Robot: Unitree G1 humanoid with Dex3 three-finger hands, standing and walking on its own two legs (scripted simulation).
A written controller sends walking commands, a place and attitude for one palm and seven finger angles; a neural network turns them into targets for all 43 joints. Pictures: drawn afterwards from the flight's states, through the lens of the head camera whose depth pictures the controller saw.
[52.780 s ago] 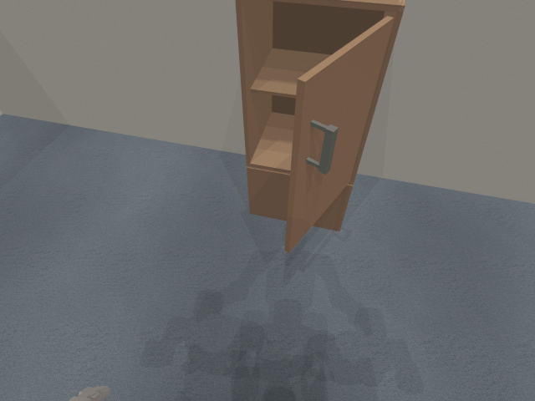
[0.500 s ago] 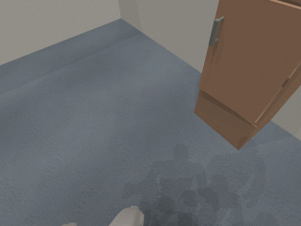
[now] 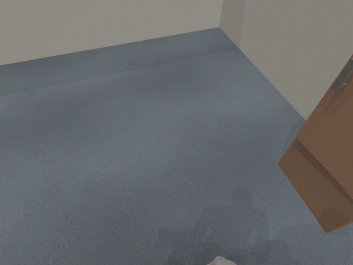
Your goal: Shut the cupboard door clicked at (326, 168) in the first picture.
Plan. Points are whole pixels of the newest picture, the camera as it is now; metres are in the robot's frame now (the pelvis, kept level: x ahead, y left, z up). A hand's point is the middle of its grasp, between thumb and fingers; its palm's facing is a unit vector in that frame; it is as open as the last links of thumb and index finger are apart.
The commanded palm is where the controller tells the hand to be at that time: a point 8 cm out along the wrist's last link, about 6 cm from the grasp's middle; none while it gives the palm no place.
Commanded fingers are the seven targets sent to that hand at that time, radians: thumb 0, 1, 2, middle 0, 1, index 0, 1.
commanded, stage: walk to a spot facing it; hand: left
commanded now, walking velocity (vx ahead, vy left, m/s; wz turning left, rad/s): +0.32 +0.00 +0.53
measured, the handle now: (348, 74) +0.72 -0.55 +0.01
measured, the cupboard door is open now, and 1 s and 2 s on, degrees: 4 4 4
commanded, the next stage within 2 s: turn to face it in 0.36 s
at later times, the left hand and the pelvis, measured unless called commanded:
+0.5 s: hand out of the picture +0.04 +0.17 -0.18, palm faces +0.39 -0.91 -0.16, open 7.3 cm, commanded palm none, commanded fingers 0.00 0.90 0.90 -0.20 -0.30 -0.20 -0.30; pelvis +0.15 +0.03 +0.00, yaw +19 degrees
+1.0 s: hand (98, 211) +0.28 +0.25 -0.16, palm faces +0.14 -0.96 -0.25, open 7.4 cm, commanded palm none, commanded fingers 0.00 0.90 0.90 -0.20 -0.30 -0.20 -0.30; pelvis +0.23 +0.06 +0.00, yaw +5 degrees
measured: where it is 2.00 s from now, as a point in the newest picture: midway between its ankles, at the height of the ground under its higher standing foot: (166, 252)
